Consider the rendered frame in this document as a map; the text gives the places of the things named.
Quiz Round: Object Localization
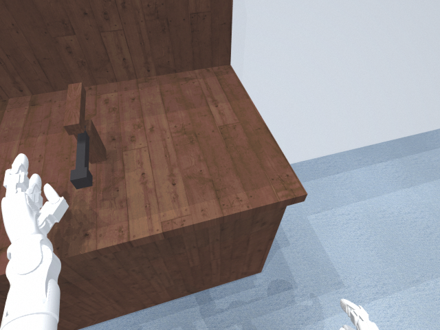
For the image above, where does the counter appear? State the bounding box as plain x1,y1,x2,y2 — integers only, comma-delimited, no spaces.
0,0,307,330

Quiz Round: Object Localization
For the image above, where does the right robot hand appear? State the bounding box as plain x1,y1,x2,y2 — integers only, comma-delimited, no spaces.
339,299,379,330

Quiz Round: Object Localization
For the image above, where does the left robot forearm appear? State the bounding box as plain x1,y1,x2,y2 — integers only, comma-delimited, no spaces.
0,234,61,330

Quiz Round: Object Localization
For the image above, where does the left robot hand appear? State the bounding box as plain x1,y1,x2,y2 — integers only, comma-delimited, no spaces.
1,153,69,243

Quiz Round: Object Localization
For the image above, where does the tap lever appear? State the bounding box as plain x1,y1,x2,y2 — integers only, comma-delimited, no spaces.
70,125,93,189

